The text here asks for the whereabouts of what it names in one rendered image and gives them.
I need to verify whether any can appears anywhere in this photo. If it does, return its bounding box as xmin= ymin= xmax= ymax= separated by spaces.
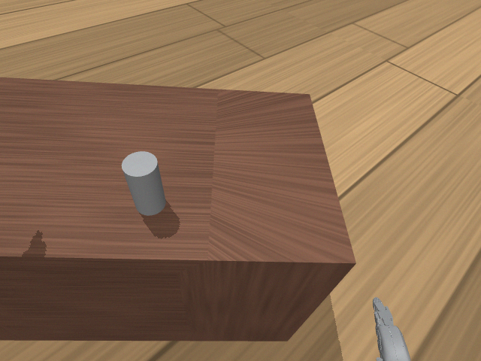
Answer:
xmin=122 ymin=151 xmax=166 ymax=216

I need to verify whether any right robot hand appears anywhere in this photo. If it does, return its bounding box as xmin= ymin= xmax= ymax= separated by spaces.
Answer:
xmin=373 ymin=297 xmax=411 ymax=361

